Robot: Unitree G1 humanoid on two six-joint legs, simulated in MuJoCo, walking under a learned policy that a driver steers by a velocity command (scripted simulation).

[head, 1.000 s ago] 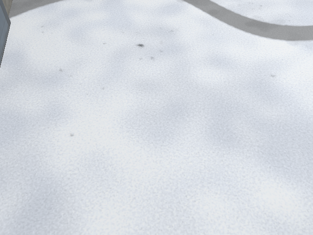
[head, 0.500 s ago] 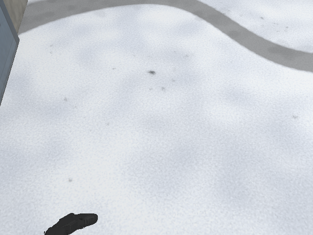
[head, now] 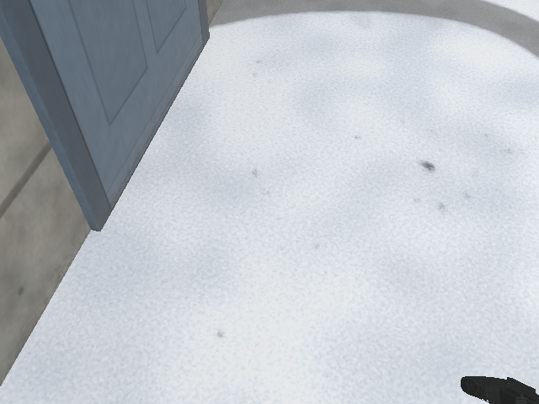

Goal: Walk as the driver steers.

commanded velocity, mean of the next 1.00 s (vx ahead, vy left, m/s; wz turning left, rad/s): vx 0.26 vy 0.00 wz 0.31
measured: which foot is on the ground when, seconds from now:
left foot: down 0.00-0.46, up 0.48-0.76, down 0.78-1.00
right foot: up 0.00-0.42, down 0.44-1.00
